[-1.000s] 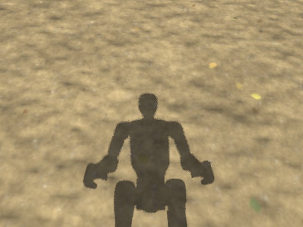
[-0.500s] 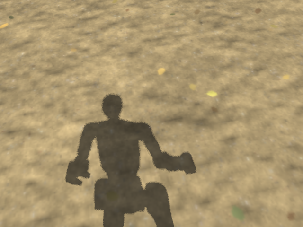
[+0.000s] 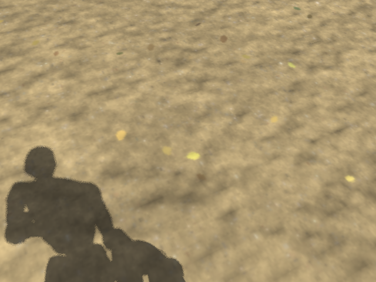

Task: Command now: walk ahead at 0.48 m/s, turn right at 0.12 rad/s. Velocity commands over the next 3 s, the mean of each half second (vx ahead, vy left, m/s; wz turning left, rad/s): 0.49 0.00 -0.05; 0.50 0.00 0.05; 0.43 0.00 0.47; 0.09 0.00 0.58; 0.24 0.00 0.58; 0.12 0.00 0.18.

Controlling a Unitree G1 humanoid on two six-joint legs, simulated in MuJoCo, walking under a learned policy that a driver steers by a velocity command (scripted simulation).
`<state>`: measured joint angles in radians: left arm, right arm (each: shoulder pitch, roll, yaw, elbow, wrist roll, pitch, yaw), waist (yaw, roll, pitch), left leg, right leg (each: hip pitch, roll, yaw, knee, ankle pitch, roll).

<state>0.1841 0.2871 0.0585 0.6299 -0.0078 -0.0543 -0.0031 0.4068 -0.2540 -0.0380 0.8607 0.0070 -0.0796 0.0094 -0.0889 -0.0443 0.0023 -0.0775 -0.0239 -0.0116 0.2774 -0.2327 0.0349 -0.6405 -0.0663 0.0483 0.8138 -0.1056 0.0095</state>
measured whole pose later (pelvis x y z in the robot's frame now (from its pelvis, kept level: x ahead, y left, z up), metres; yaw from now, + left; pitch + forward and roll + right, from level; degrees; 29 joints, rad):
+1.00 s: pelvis +0.55 +0.00 +0.00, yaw +2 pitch +1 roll +1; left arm 0.14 0.30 0.05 0.76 0.00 -0.07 0.00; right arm 0.35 -0.27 -0.05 0.84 0.01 -0.08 0.02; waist -0.06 -0.04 0.03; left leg -0.14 -0.07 0.01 0.27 -0.15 0.07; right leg -0.62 -0.11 0.06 0.84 -0.14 0.02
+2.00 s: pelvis +0.90 +0.01 -0.01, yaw +35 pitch +2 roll -1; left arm 0.07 0.31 0.06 0.79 0.00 0.00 0.02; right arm 0.18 -0.31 -0.08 0.59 0.00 0.04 -0.02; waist -0.02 -0.01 0.05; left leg -0.40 -0.10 -0.13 0.47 -0.11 0.05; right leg -0.48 0.00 0.11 0.80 -0.35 0.08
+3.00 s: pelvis +0.99 +0.19 -0.01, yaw +57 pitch +0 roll +1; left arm 0.17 0.26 0.03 0.80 0.02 0.01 0.02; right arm 0.17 -0.23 -0.02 0.77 -0.02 -0.02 0.01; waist 0.00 -0.01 0.01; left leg -0.21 -0.07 0.02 0.47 -0.26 0.05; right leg -0.29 -0.06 0.02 0.51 -0.23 0.03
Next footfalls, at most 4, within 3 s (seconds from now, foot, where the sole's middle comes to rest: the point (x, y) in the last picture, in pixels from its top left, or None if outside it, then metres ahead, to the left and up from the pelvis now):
0.20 right None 0.28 -0.15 -0.79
0.70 left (146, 260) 0.58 0.09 -0.79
1.22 right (201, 193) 0.85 -0.14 -0.79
1.68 left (132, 176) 0.95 0.14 -0.79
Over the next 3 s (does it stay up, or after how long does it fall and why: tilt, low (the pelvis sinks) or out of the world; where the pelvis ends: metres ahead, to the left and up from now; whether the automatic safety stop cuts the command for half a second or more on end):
stays up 0.99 0.19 -0.01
